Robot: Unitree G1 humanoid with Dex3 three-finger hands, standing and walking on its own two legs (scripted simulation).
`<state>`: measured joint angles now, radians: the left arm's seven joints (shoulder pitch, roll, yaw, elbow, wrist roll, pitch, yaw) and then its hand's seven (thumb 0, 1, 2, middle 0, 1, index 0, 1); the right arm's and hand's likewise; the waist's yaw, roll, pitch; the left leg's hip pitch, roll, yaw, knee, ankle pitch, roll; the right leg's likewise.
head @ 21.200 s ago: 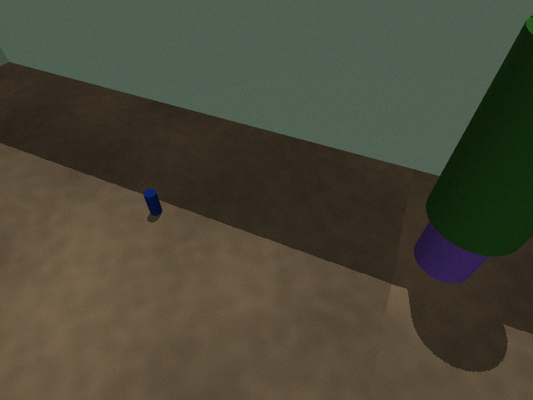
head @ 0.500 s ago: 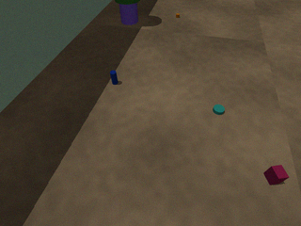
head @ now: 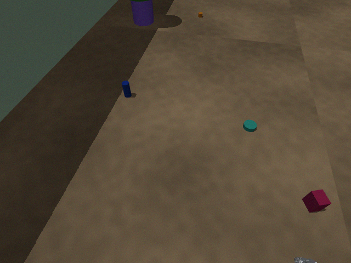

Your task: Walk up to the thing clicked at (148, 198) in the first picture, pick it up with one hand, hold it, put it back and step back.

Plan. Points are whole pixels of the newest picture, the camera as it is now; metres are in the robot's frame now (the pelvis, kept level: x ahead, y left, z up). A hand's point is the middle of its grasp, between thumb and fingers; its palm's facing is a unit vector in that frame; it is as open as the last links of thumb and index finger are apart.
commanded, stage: walk up
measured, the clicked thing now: (126, 89) +1.49 +0.36 -0.70
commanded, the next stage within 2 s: stand in 0.52 s
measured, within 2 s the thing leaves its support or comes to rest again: neither
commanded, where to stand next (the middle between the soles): +0.03 +0.00 m, yaw +3 degrees
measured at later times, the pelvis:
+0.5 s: pelvis +0.00 +0.01 +0.00, yaw -1 degrees
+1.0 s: pelvis +0.02 +0.02 +0.01, yaw +3 degrees
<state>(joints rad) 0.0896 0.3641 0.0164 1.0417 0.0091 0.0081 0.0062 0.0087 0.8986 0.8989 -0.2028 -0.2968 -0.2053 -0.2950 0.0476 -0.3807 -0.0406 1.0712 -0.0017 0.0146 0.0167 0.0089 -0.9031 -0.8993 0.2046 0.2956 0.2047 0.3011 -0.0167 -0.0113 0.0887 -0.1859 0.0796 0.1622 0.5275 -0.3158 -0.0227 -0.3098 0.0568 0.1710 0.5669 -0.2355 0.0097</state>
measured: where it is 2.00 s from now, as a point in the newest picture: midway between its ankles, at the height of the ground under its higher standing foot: outside the picture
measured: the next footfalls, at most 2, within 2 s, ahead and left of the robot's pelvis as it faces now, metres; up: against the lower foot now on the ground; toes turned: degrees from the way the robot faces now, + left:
none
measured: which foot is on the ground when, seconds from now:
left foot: down 0.00-1.00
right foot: down 0.00-1.00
